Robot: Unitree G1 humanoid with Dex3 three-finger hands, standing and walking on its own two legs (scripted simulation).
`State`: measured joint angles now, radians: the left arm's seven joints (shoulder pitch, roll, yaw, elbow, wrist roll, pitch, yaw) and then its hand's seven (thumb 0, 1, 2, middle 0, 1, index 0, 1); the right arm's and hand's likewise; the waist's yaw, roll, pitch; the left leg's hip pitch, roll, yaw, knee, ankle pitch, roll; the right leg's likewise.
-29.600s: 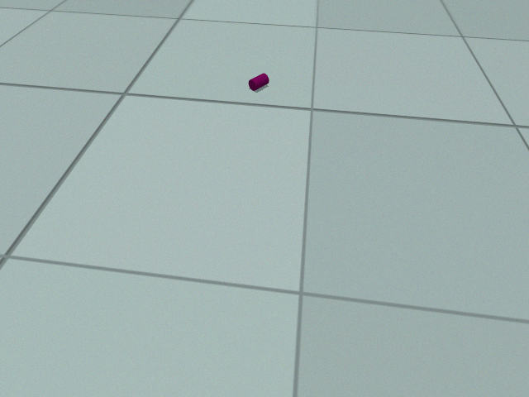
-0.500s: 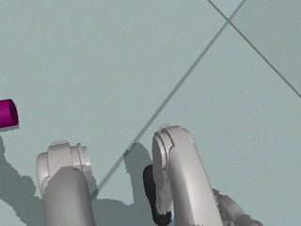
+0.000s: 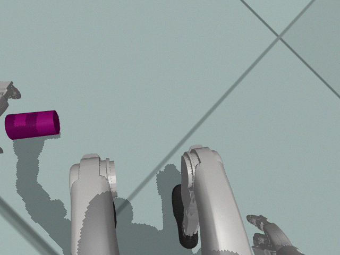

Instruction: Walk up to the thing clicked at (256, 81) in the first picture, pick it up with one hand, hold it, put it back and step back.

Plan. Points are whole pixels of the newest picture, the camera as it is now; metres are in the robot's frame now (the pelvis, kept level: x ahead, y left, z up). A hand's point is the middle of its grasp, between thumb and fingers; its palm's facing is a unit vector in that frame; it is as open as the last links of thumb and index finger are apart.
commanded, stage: withdraw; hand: left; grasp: from above
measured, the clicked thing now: (34, 124) +0.45 +0.35 -0.33
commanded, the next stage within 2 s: home in 0.12 s
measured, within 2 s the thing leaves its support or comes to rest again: neither
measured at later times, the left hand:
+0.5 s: hand out of the picture +0.43 +0.36 -0.12, palm faces -0.39 -0.13 -0.91, open 12.1 cm
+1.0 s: hand out of the picture +0.27 +0.27 +0.10, palm faces -0.11 -0.83 -0.55, open 7.5 cm
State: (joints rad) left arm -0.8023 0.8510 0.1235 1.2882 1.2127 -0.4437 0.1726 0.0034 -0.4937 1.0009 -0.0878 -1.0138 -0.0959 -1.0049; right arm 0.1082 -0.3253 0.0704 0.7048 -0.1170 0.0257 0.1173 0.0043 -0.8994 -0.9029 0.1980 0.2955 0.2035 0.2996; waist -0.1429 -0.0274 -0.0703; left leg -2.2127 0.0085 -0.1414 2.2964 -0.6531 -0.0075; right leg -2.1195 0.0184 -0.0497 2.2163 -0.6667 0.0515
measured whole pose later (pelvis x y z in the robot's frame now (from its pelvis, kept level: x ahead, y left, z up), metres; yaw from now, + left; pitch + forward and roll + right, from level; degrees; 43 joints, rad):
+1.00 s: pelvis +0.02 +0.00 +0.19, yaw +5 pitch +26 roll -5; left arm 0.05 0.42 0.07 0.19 0.29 0.19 0.01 0.01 0.87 0.90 -0.21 -0.31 -0.21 -0.30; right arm 0.04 -0.24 0.00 0.53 0.03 -0.05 -0.01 0.01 -0.90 -0.90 0.20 0.29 0.20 0.30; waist -0.03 0.02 -0.18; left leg -1.54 0.02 -0.09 1.69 -0.61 0.00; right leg -1.47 -0.01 -0.04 1.62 -0.62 0.04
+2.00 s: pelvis +0.10 +0.00 +0.35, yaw +8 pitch +10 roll -3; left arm 0.50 0.22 0.03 -0.14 -0.05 0.46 0.02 0.01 0.90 0.90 -0.20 -0.30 -0.20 -0.29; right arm 0.27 -0.22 0.04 0.53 0.00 -0.23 -0.18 0.02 -0.90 -0.90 0.20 0.30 0.21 0.30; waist -0.03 0.04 -0.16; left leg -0.70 0.03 -0.07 1.02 -0.49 -0.02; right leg -0.64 -0.01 -0.05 0.95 -0.49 0.02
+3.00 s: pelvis +0.10 +0.00 +0.35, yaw +8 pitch +10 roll -3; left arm 0.50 0.22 0.03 -0.14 -0.05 0.47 0.01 0.01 0.90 0.90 -0.20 -0.30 -0.20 -0.29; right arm 0.29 -0.22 0.04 0.54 0.01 -0.23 -0.18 0.02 -0.90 -0.90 0.20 0.30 0.21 0.30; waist -0.03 0.04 -0.16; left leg -0.70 0.03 -0.06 1.03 -0.50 -0.02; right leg -0.64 -0.01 -0.04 0.96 -0.49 0.03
